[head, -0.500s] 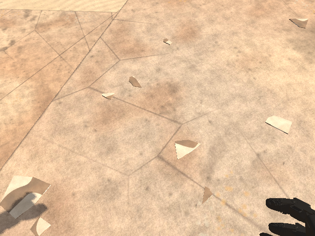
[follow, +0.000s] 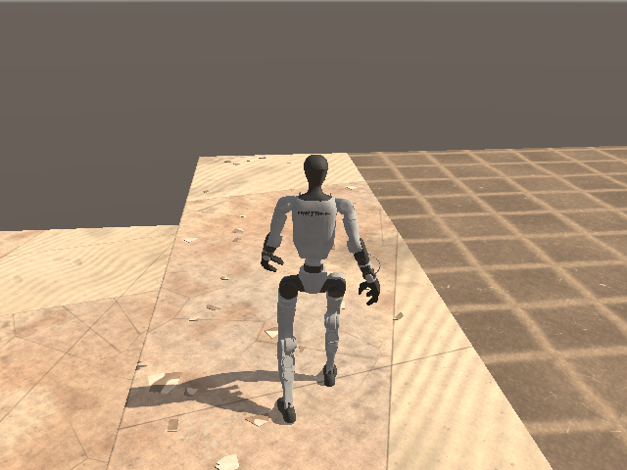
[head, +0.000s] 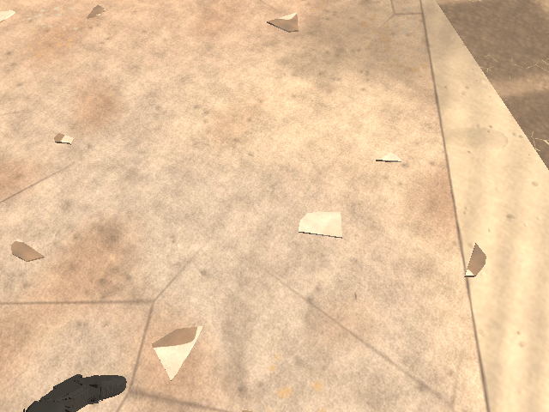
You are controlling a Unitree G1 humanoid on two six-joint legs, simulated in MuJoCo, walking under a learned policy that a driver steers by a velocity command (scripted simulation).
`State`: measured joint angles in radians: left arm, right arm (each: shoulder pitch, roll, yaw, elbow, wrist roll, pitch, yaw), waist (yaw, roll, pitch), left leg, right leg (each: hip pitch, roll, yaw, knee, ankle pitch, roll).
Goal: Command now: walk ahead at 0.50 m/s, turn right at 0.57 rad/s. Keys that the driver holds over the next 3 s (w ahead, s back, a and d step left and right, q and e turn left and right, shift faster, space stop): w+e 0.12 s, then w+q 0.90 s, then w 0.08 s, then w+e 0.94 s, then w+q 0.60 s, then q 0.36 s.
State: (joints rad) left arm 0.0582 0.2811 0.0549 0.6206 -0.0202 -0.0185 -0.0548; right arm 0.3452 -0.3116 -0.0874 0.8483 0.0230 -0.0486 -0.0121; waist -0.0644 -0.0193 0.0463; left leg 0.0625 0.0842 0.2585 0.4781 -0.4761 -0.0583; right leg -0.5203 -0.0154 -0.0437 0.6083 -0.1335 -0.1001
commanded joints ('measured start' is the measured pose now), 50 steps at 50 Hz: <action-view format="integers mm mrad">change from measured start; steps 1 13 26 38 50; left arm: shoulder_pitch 339 210 242 137 101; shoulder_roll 358 139 200 100 163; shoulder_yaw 116 34 50 5 42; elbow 21 40 135 19 7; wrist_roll -14 23 17 40 20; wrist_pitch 1 -62 -23 -79 -119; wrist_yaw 29 51 77 59 45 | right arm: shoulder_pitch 52 -197 -180 -94 -10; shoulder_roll -11 -51 -108 -140 -101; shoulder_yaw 24 25 1 -11 -7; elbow -150 -150 -193 -208 -174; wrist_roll -50 -21 -11 -14 -4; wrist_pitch -33 -37 -38 -21 16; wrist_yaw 5 19 74 14 -5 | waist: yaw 102 88 38 71 102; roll -282 -37 -60 70 132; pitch -316 -46 -110 -52 -129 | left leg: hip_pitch -747 -703 -493 -316 -249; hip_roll -87 53 -133 47 -11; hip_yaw -125 -295 -177 -559 -655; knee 817 364 67 -270 59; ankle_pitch -94 486 365 549 430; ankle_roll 19 9 170 354 198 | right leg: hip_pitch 904 347 645 -84 329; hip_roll -265 -129 -196 -63 -13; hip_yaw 683 193 10 100 135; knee -163 -434 -96 311 -180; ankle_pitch -196 262 864 -82 80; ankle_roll -292 -141 -26 168 74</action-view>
